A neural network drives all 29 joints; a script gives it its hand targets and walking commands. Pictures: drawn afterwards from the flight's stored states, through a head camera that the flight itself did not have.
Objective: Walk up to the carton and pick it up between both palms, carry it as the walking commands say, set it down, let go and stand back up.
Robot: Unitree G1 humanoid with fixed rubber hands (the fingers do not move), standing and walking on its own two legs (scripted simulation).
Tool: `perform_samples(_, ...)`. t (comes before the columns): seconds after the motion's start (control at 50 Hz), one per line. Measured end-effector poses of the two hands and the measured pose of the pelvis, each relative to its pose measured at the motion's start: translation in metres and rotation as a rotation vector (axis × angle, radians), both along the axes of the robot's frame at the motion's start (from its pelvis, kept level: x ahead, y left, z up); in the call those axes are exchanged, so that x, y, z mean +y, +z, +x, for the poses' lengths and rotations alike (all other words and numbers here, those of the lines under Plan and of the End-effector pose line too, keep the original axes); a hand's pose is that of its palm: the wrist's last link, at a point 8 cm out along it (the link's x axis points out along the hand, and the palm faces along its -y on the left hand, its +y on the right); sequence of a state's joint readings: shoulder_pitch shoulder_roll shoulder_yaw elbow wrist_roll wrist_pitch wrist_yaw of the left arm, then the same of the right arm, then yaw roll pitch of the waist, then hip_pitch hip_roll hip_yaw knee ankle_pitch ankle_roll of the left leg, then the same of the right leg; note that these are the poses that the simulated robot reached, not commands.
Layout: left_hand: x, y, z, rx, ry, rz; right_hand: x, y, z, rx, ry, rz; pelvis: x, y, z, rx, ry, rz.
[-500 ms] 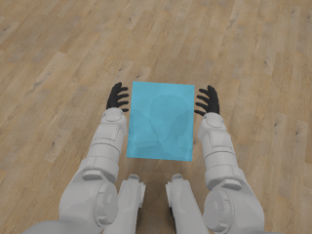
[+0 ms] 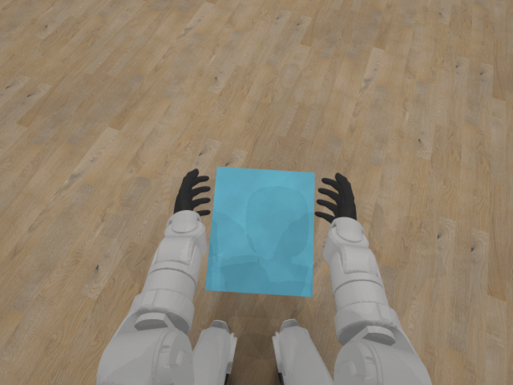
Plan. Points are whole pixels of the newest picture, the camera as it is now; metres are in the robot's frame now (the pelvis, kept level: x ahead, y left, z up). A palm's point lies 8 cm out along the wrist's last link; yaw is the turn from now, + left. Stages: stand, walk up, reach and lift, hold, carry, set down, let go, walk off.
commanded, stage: reach and lift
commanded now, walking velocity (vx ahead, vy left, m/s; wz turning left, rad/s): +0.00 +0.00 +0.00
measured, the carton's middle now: (261, 232) +0.39 -0.01 -0.15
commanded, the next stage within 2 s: none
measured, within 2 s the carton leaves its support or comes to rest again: neither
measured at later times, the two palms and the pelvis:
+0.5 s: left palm (176, 204) +0.37 +0.12 +0.03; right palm (359, 213) +0.36 -0.15 +0.04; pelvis +0.02 +0.00 +0.06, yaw +0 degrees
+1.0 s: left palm (167, 190) +0.36 +0.11 +0.11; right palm (387, 199) +0.35 -0.15 +0.11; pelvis +0.03 +0.00 +0.10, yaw -1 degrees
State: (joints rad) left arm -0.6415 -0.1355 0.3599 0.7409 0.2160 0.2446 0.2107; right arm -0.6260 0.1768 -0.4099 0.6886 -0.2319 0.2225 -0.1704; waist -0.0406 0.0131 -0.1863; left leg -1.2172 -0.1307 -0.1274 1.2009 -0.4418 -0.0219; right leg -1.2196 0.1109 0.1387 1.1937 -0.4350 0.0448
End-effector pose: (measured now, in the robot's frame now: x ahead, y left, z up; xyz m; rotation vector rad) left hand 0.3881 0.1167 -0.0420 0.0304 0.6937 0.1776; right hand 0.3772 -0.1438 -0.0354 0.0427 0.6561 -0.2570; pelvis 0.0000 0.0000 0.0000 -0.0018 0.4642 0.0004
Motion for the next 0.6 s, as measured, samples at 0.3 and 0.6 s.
perform_samples(0.3, 0.002, 0.043, -0.010, 0.002, -0.007, -0.011, 0.000, 0.043, -0.010, 0.003, 0.011, 0.003, 0.000, 0.040, 0.013, -0.086, -0.002, -0.001)
perform_samples(0.6, 0.000, 0.088, -0.017, 0.002, -0.039, -0.018, -0.003, 0.086, -0.022, 0.009, 0.010, -0.002, 0.000, 0.075, 0.022, -0.195, -0.012, 0.000)
